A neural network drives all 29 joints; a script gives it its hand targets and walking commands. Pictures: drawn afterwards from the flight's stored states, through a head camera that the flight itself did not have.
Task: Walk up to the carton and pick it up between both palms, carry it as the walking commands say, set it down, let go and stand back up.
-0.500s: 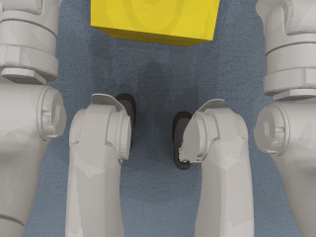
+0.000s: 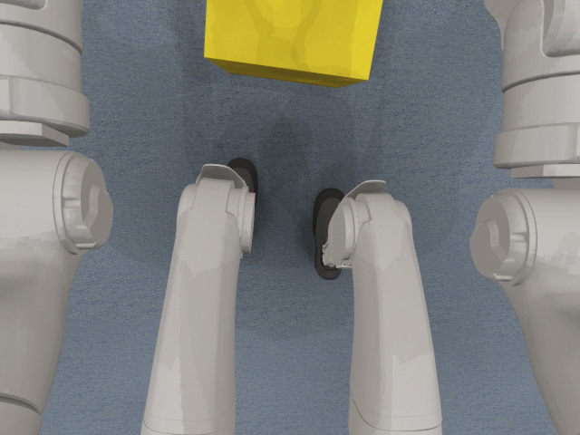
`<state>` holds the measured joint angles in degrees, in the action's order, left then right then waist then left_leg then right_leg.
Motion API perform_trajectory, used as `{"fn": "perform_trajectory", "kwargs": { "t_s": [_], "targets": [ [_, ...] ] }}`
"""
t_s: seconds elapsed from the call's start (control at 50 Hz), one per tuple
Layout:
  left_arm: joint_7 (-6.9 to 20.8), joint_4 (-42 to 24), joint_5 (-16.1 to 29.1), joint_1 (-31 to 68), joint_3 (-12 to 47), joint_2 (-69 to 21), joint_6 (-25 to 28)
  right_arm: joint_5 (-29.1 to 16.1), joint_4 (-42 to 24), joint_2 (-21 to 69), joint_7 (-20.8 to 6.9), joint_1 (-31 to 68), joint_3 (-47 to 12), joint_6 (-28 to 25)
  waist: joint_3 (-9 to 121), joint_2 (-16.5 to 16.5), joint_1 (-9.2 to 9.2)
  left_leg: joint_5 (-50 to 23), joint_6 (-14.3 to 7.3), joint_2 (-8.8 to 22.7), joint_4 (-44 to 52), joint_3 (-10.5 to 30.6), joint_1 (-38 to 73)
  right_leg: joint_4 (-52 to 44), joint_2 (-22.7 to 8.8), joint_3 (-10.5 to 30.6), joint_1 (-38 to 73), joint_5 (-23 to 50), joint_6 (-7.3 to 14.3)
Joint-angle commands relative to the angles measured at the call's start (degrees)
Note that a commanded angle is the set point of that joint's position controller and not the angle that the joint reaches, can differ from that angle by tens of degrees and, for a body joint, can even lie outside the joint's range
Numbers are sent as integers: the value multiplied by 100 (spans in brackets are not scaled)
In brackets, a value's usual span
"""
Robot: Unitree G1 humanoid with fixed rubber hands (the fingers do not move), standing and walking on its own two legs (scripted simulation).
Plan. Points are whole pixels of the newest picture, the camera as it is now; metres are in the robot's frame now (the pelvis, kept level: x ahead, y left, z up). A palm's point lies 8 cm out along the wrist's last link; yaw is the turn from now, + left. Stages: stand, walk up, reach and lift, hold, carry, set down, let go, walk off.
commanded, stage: set down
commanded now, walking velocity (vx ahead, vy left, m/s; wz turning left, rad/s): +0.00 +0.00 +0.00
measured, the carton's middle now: (293, 6) +0.55 +0.03 -0.39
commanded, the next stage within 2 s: let go in 0.48 s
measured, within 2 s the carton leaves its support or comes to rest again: neither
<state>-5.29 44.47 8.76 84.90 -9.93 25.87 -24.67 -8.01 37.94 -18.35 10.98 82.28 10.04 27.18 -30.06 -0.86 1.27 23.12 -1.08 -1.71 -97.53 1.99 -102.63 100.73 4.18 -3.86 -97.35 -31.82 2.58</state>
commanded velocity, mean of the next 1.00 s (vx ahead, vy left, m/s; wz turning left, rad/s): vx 0.00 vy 0.00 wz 0.00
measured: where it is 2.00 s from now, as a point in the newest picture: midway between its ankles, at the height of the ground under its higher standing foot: (283, 236)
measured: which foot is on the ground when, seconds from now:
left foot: down 0.00-1.00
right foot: down 0.00-1.00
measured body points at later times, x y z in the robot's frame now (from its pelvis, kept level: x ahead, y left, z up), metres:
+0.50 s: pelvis +0.01 +0.00 +0.12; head +0.37 +0.02 +0.38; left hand +0.58 +0.23 +0.01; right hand +0.60 -0.15 +0.02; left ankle +0.15 +0.11 -0.48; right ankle +0.11 -0.10 -0.48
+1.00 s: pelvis +0.04 +0.00 +0.18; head +0.29 +0.02 +0.55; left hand +0.38 +0.25 +0.07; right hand +0.42 -0.21 +0.08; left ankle +0.15 +0.11 -0.48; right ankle +0.11 -0.10 -0.48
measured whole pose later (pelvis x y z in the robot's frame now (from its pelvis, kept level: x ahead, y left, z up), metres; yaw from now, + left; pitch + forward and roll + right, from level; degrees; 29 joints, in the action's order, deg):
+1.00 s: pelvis +0.04 +0.00 +0.18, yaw +2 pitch +16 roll -1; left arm 0.7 18.6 6.8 23.3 -5.6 19.8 -20.6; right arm -8.0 18.0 -16.6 0.9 25.8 5.9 20.3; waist -19.4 -0.9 0.1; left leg 14.5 -0.7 -1.8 -55.1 2.0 -56.7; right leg 57.9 4.0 -0.3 -52.6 -21.4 2.3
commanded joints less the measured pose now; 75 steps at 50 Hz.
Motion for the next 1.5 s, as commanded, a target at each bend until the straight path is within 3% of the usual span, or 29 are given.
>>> {"fn": "perform_trajectory", "kwargs": {
  "t_s": [0.0, 0.06, 0.08, 0.1, 0.14, 0.16, 0.18, 0.2, 0.22, 0.26, 0.32, 0.34, 0.38, 0.4, 0.44, 0.5, 0.56, 0.64, 0.68, 0.74, 0.76, 0.82, 0.9, 0.96, 0.98, 1.06, 1.18, 1.34, 1.48],
  "targets": [
    [44, -2112, 83, 2076, -287, 1466, 64, -247, -2055, -1549, -4, 1909, 377, -143, 13672, 543, -379, -2508, -131, -244, 1048, -122, 6796, -1849, 249, 204, 3371, 2147, -334],
    [63, -1973, 90, 1903, -285, 1491, -27, -281, -1868, -1488, -35, 1727, 366, -38, 13438, 574, -337, -2560, -103, -250, 1421, -158, 6913, -2211, 206, 264, 3650, 2252, -355],
    [58, -2422, 52, 2000, -394, 1677, -4, -268, -2336, -1582, 8, 1768, 412, -66, 13834, 498, -346, -2742, -123, -256, 1502, -153, 7091, -2303, 217, 322, 4057, 2554, -375],
    [86, -2062, 138, 1801, -277, 1520, -24, -238, -1997, -1481, -51, 1676, 350, -52, 13471, 380, -346, -2725, -103, -251, 1607, -139, 7033, -2363, 215, 256, 3974, 2485, -384],
    [88, -2442, 124, 2056, -331, 1656, -28, -337, -2336, -1505, -71, 1876, 354, -39, 13578, 443, -275, -2605, -130, -230, 1873, -98, 7334, -2602, 209, 298, 4139, 2304, -394],
    [94, -2410, 68, 2079, -333, 1684, -18, -314, -2050, -1470, -70, 1718, 333, -21, 13558, 578, -279, -2593, -86, -228, 2004, -145, 7423, -2770, 175, 342, 4201, 2337, -391],
    [100, -2524, 49, 2053, -455, 1735, 16, -280, -2179, -1529, -43, 1741, 358, -43, 13776, 412, -308, -2767, -103, -240, 2064, -143, 7467, -2871, 179, 403, 4624, 2683, -395],
    [134, -2029, 125, 1858, -245, 1516, -34, -225, -1801, -1498, -73, 1627, 390, -40, 13131, 413, -451, -2576, -102, -210, 2186, -87, 7247, -2939, 163, 353, 4410, 2522, -379],
    [160, -2275, 103, 1968, -341, 1626, 18, -300, -2018, -1377, -77, 1766, 280, -64, 13305, 374, -298, -2509, -129, -223, 2343, -117, 7365, -3084, 164, 415, 4694, 2494, -422],
    [190, -1839, 19, 1906, -328, 1636, 38, -203, -1556, -1435, -101, 1633, 362, -77, 13058, 441, -303, -2449, -90, -219, 2623, -119, 7377, -3319, 146, 437, 4730, 2433, -424],
    [246, -1711, -62, 1759, -450, 1631, 142, -123, -1636, -1297, -130, 1641, 334, -158, 13116, 266, -185, -2562, -124, -212, 2955, -119, 7488, -3663, 128, 531, 5294, 2688, -433],
    [269, -1225, -202, 1812, -502, 1462, 173, -82, -844, -1101, -180, 1463, 348, -210, 12356, 300, -254, -2229, -104, -151, 3087, -119, 7245, -3825, 58, 466, 4820, 2326, -466],
    [346, -1054, -324, 1849, -607, 1401, 277, -7, -751, -1081, -228, 1601, 440, -323, 12365, 230, -191, -2215, -109, -153, 3218, -78, 7201, -3946, 56, 476, 4938, 2351, -470],
    [409, -523, -415, 1726, -643, 1341, 307, 103, -238, -1030, -250, 1398, 463, -329, 11871, 373, -179, -2067, -75, -130, 3282, -130, 6919, -4032, 17, 524, 4864, 2265, -450],
    [501, -95, -555, 1474, -743, 1151, 455, 294, -17, -915, -332, 1261, 470, -476, 11446, 143, -229, -2042, -86, -156, 3387, -72, 6795, -4128, 37, 481, 4853, 2266, -495],
    [537, -331, -652, 1158, -565, 1044, 527, 332, -146, -972, -348, 805, 567, -546, 12207, 336, -328, -2646, -52, -223, 3447, -89, 7453, -4230, 85, 473, 5251, 2820, -523],
    [489, -974, -814, 141, -613, 975, 561, 404, -886, -872, -375, -145, 421, -604, 13366, 201, -216, -3348, -23, -279, 3415, -52, 8144, -4223, 98, 533, 6101, 3629, -533],
    [355, -3094, -451, -830, -71, 930, 398, 447, -2967, -1077, -482, -980, 99, -536, 14364, 200, -326, -4091, -33, -283, 3382, 33, 9221, -4188, 158, 568, 6762, 4335, -398],
    [334, -3859, -328, -1650, -46, 935, 275, 336, -3751, -1167, -572, -1657, -119, -392, 14573, 62, -221, -4263, -92, -266, 3495, 13, 9607, -4294, 115, 600, 7189, 4493, -394],
    [356, -4424, -247, -2130, -21, 793, 168, 149, -3825, -1182, -722, -2273, -211, -279, 13336, 254, -144, -3701, -53, -198, 3794, -26, 9196, -4503, 18, 668, 7064, 3986, -325],
    [348, -4513, -228, -2891, -4, 528, 194, 201, -4006, -1142, -777, -3049, -268, -351, 13508, 100, -211, -3890, -53, -167, 3831, 54, 9435, -4531, 16, 641, 7375, 4213, -331],
    [467, -4483, -162, -3588, 108, 380, 321, 108, -4080, -1004, -864, -3677, -251, -511, 12243, 21, -281, -3073, -49, -106, 4126, 62, 9096, -4891, -79, 670, 7334, 3529, -301],
    [568, -4321, -341, -4874, 201, -109, 695, 214, -3937, -256, -1027, -4997, -451, -871, 10783, 105, -177, -2497, -38, -115, 4568, 34, 9063, -5300, -150, 642, 7561, 3111, -323],
    [610, -3716, -587, -5635, 242, -239, 962, 371, -3183, -115, -1140, -5734, -438, -1144, 8904, 169, -54, -1833, -50, -69, 4953, 32, 8593, -5595, -186, 642, 7155, 2452, -330],
    [671, -3045, -617, -5564, 268, -369, 1021, 400, -2685, 98, -1169, -5515, -442, -1227, 7522, -64, -2, -1211, -107, -9, 5098, -5, 8055, -5774, -211, 613, 6546, 1868, -362],
    [820, -2510, -814, -6563, 296, -656, 1300, 644, -1835, 238, -1329, -6564, -481, -1464, 6111, -129, -106, -341, -94, 92, 5673, -73, 8057, -6284, -325, 659, 6405, 880, -319],
    [934, -2286, -923, -7853, 259, -833, 1667, 835, -1500, 417, -1389, -7876, -701, -1897, 4631, -387, -133, -403, -72, 25, 6168, -111, 9308, -7249, -502, 832, 6315, 341, -219],
    [960, -2903, -856, -9316, 526, -947, 2173, 882, -2053, 213, -1379, -9007, -683, -2440, 4558, -61, -63, -2194, 18, -27, 6702, -106, 10288, -7497, -392, 853, 7618, 2542, -263],
    [977, -3292, -747, -9923, 651, -822, 2375, 878, -2371, 151, -1418, -9680, -770, -2625, 4330, -321, -142, -2729, 139, -128, 6947, -83, 10368, -7668, -407, 942, 8408, 3802, -331]
  ]
}}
